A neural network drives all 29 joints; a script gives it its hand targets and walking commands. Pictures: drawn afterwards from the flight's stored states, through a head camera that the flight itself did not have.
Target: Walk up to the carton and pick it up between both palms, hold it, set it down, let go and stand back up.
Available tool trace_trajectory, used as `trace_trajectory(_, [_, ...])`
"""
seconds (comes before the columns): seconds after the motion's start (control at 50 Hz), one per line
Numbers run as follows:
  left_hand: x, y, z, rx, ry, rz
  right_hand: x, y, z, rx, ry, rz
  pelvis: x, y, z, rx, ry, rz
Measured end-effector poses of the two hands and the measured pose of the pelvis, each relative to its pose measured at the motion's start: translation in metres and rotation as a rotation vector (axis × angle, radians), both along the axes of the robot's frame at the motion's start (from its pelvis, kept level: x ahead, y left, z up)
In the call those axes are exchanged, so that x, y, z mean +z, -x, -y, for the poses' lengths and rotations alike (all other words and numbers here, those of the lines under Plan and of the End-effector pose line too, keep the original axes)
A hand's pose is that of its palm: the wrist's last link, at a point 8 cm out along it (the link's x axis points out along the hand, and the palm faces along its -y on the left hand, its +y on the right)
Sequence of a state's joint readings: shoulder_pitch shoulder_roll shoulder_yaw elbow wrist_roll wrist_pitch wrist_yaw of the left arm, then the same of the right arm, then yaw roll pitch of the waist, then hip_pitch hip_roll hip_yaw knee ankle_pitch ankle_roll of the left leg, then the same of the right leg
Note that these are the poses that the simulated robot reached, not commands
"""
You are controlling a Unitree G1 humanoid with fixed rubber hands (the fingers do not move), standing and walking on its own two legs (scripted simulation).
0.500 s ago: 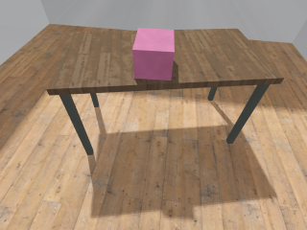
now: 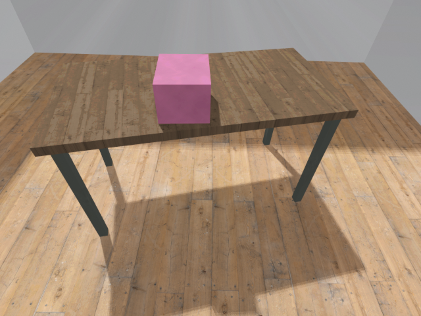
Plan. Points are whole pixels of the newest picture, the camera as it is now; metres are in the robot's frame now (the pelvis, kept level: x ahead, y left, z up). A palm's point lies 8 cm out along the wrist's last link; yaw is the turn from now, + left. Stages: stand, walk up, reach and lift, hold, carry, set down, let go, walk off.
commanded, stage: walk up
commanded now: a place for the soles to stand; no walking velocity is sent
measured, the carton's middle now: (184, 87) +0.88 +0.07 -0.02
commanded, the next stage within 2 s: none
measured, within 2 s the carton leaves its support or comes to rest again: neither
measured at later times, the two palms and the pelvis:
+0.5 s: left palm out of the picture +0.13 +0.11 -0.12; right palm (343, 265) +0.26 -0.33 -0.13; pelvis +0.17 -0.09 +0.00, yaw +2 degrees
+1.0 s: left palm (145, 210) +0.43 +0.16 -0.14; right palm (299, 197) +0.46 -0.28 -0.14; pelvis +0.38 -0.07 -0.02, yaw +3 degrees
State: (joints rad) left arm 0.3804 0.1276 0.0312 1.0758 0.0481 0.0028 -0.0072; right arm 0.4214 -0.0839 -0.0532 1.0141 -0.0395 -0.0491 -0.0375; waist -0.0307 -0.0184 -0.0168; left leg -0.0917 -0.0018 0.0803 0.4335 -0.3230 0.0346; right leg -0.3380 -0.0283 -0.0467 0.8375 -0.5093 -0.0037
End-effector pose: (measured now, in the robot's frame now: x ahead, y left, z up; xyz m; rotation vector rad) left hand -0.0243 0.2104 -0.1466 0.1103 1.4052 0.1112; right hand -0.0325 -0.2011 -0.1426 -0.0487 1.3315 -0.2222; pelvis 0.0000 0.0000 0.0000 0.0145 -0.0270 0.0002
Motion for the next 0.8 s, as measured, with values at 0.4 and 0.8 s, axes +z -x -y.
trace_trajectory(0.4, [0.023, -0.160, 0.085, 0.094, -0.099, 0.256, -0.004, -0.201, 0.121, 0.160, 0.014, 0.126, -0.007, -0.133, 0.088, 0.029, -0.002, 0.028])
trace_trajectory(0.8, [-0.012, -0.232, 0.102, 0.257, -0.028, 0.001, -0.009, -0.492, 0.020, 0.406, -0.110, 0.340, -0.033, -0.308, 0.078, 0.114, -0.022, -0.027])
